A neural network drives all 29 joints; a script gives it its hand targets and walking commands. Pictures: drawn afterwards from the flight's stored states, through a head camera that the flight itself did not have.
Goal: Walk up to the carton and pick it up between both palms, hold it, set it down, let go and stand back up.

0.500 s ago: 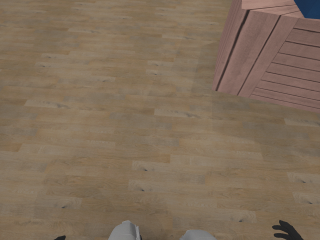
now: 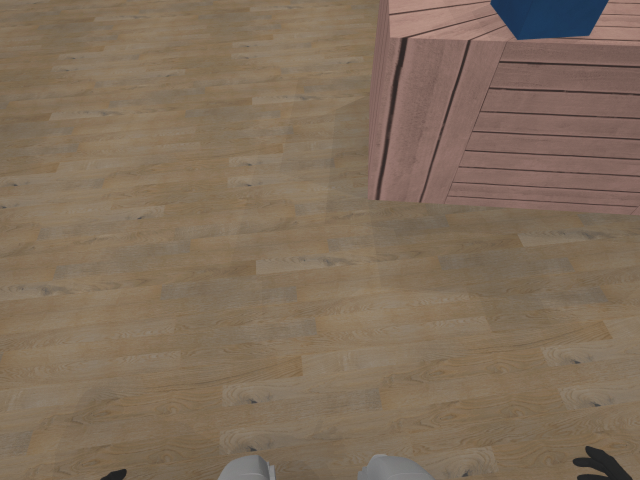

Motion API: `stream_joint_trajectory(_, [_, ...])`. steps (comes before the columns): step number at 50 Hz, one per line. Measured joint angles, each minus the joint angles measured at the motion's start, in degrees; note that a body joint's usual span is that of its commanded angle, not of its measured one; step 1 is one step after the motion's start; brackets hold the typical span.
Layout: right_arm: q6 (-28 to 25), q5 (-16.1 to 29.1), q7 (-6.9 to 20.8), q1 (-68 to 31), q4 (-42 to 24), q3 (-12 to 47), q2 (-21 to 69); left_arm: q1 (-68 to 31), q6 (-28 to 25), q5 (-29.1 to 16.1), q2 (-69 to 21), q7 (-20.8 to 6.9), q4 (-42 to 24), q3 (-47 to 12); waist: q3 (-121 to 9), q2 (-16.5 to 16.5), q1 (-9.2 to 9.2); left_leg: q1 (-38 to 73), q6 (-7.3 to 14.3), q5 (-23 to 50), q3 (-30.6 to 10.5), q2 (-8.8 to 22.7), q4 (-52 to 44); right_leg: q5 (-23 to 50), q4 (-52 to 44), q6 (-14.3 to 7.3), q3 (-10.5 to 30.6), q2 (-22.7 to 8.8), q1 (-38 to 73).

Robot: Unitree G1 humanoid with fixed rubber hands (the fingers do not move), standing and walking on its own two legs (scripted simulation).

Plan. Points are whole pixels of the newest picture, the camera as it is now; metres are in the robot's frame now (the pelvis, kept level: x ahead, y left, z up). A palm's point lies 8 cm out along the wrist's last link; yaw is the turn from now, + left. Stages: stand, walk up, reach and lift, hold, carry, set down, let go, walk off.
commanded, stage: walk up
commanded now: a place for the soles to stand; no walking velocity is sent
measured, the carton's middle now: out of the picture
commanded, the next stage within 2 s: none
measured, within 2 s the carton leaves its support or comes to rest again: neither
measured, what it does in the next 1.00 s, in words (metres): walks ahead: left foot, then right foot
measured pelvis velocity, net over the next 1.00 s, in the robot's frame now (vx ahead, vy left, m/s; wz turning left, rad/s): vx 0.23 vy -0.04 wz -0.15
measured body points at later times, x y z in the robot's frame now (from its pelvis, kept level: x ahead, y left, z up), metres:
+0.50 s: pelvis +0.12 +0.03 +0.00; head +0.13 +0.08 +0.45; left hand +0.23 +0.32 -0.14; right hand +0.19 -0.31 -0.07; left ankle +0.16 +0.14 -0.71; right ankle +0.09 -0.08 -0.65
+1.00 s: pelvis +0.23 -0.04 +0.00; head +0.28 -0.06 +0.45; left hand +0.34 +0.25 -0.11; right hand +0.26 -0.38 -0.11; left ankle +0.26 +0.09 -0.66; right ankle +0.22 -0.12 -0.71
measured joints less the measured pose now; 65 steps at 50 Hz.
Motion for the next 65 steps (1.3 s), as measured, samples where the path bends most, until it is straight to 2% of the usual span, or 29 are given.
stream_joint_trajectory(6, [0.1, 0.0, 0.0, 0.0, 0.0, 0.2, 1.0, 0.9, 0.0, 0.0, -1.3, 1.0, 0.0, 0.0, -0.1, 2.1, -0.03, -8.1, 0.0, 1.0, -0.1, 0.0, -1.2, -0.1, -4.1, -0.1, 0.0, 1.2, 2.5])
stream_joint_trajectory(13, [-0.5, 0.0, -0.1, 0.0, 0.0, 0.5, 2.4, 1.1, 0.0, 0.0, -2.4, 1.1, 0.0, 0.0, -0.3, 2.4, -0.07, -8.1, 0.0, 6.8, -0.4, -0.1, -17.6, -3.6, -3.8, 0.8, -0.1, 1.5, 5.3])
stream_joint_trajectory(14, [-0.9, 0.0, -0.2, 0.1, -0.1, 0.5, 2.5, 1.1, 0.1, 0.0, -2.4, 1.1, 0.0, 0.0, -0.3, 2.4, -0.09, -6.7, 0.5, 11.1, -0.4, -0.2, -22.2, -4.5, -2.5, 0.9, -0.1, 1.6, 5.4])
stream_joint_trajectory(15, [-1.4, 0.0, -0.4, 0.1, 0.0, 0.5, 2.8, 0.7, 0.4, 0.0, -2.3, 1.1, 0.1, 0.0, 0.2, 1.8, -0.09, -5.8, 1.5, 15.7, -0.1, -0.4, -22.9, -5.2, 0.4, 0.9, 0.1, 1.3, 5.0])
stream_joint_trajectory(17, [-1.7, 0.0, -0.6, 0.2, 0.0, 0.5, 4.3, 0.5, 1.2, 0.0, -1.8, 1.1, 0.1, 0.0, 0.5, -0.1, -0.14, -3.9, 2.9, 13.6, 1.0, -0.5, -21.2, -5.4, 10.3, 0.9, 0.3, 1.2, 2.7])
stream_joint_trajectory(20, [-1.7, 0.0, -0.6, 1.1, 0.0, 0.5, 5.4, 0.0, 1.6, 0.0, -0.8, 1.1, 0.0, 0.0, 0.4, -2.3, -0.14, 0.6, 3.2, 10.1, 2.0, -0.1, -21.2, -4.9, 22.6, 0.9, 0.4, 1.2, 0.0])
stream_joint_trajectory(24, [-1.6, 0.0, -0.6, 1.4, 0.1, 0.5, 5.2, -0.6, 1.3, 0.0, 0.9, 0.5, 0.0, 0.0, 0.4, -4.3, -0.10, 5.1, 3.2, 7.9, 2.4, 0.2, -21.2, -1.9, 24.3, 0.9, 0.4, 0.2, -1.3])
stream_joint_trajectory(29, [-1.6, 0.0, -0.5, 1.4, 0.1, 0.5, 3.5, -0.6, 2.4, 0.0, 2.0, -0.4, 0.0, 0.0, 0.4, -5.9, -0.08, 8.9, 3.1, 5.5, 3.7, 0.2, -21.2, -1.4, 18.6, 1.2, 0.5, -2.1, -1.6])
stream_joint_trajectory(34, [-1.5, 0.0, -0.4, 1.4, 0.1, 0.4, 0.9, -0.6, 2.8, 0.0, 2.1, -1.3, 0.0, 0.0, 0.3, -5.6, -0.07, 10.9, 2.0, 3.4, 5.5, 0.9, -21.2, -5.1, 8.0, 1.3, 0.5, -4.5, -1.6])
stream_joint_trajectory(35, [-1.5, 0.0, -0.4, 1.4, 0.1, 0.4, 0.5, -0.5, 2.7, 0.0, 2.1, -1.3, 0.0, 0.0, 0.1, -5.3, -0.07, 10.9, 1.8, 2.9, 5.8, 1.3, -21.0, -4.8, 5.6, 1.4, 0.5, -4.6, -1.5])
stream_joint_trajectory(36, [-1.4, 0.0, -0.4, 1.4, 0.1, 0.4, -0.1, -0.3, 2.2, 0.0, 2.1, -1.3, 0.0, 0.0, 0.1, -4.7, -0.08, 10.8, 1.8, 2.0, 5.9, 1.9, -20.1, -1.2, 4.7, 1.6, 0.3, -4.2, -1.4])
stream_joint_trajectory(37, [-0.8, 0.0, -0.4, 1.4, 0.2, 0.4, -0.6, -0.1, 1.5, 0.0, 2.0, -1.3, 0.0, 0.0, 0.1, -3.9, -0.03, 10.2, 1.8, 1.2, 5.1, 2.6, -17.6, 1.4, 4.9, 1.6, 0.0, -3.6, -1.4])
stream_joint_trajectory(38, [-0.2, 0.0, -0.4, 1.3, 0.2, 0.4, -0.7, 0.3, 0.8, 0.0, 1.9, -1.1, 0.0, 0.0, 0.2, -3.2, 0.07, 8.7, 1.8, 0.2, 3.1, 2.3, -13.2, 0.9, 5.5, 1.4, -0.3, -2.9, -1.4])
stream_joint_trajectory(40, [0.3, 0.0, -0.4, 1.3, 0.2, 0.4, -0.5, 1.0, -0.1, 0.0, 1.3, -0.7, 0.0, 0.0, 0.0, -2.3, 0.07, 4.4, 1.8, -0.7, -1.3, -0.2, -5.4, -0.8, 4.8, 0.8, -0.3, -2.1, -1.2])
stream_joint_trajectory(43, [0.4, 0.0, -0.4, 1.3, 0.1, 0.4, -0.4, 1.7, -0.2, 0.0, -0.2, 0.2, 0.0, 0.0, 0.0, -0.2, -0.01, -1.0, 1.8, 0.8, -3.0, -1.7, -1.3, -0.1, 1.0, 0.4, -0.4, -0.9, -0.2])
stream_joint_trajectory(50, [0.5, 0.0, -0.4, 1.3, 0.1, 0.5, 0.5, 1.9, -0.6, 0.0, -2.5, 1.2, 0.0, 0.0, -0.1, 2.9, -0.04, -7.9, 1.8, 3.0, -3.1, -1.7, -2.1, -0.5, -2.7, 0.3, -0.4, 0.2, 2.2])
stream_joint_trajectory(56, [0.0, 0.0, -0.4, 1.4, 0.1, 0.7, 2.1, 1.9, -0.5, 0.0, -3.2, 1.3, 0.0, 0.0, -0.3, 3.1, -0.06, -7.9, 1.8, 4.8, -3.1, -1.7, -12.7, -3.0, -2.6, 1.0, -0.4, 0.3, 4.2])
stream_joint_trajectory(58, [-0.8, 0.0, -0.6, 1.5, 0.1, 0.7, 2.3, 1.8, -0.1, 0.0, -3.1, 1.3, 0.0, 0.0, -0.3, 3.1, -0.10, -5.8, 1.8, 10.8, -3.1, -1.7, -21.1, -4.4, -0.9, 1.2, -0.5, 0.3, 4.2])
stream_joint_trajectory(59, [-1.3, 0.0, -0.8, 1.6, 0.2, 0.7, 2.6, 1.6, 0.3, 0.0, -2.9, 1.3, 0.1, 0.0, 0.2, 2.5, -0.08, -4.8, 2.0, 14.8, -2.8, -1.9, -21.7, -5.2, 2.0, 1.2, -0.4, -0.1, 3.9])
stream_joint_trajectory(63, [-1.5, 0.0, -1.1, 2.3, 0.3, 0.7, 5.1, 0.9, 1.8, 0.0, -1.3, 1.3, 0.0, 0.0, 0.3, -1.0, -0.15, 0.0, 2.5, 9.4, -1.5, -2.0, -19.7, -5.8, 20.1, 1.2, -0.3, -0.2, 0.4])
stream_joint_trajectory(65, [-1.4, 0.0, -1.2, 2.9, 0.2, 0.7, 5.4, 0.1, 1.6, 0.0, -0.2, 1.3, 0.0, 0.0, 0.3, -2.3, -0.11, 2.4, 2.5, 8.0, -1.5, -1.8, -19.7, -5.0, 23.8, 1.2, -0.2, -0.4, -0.8])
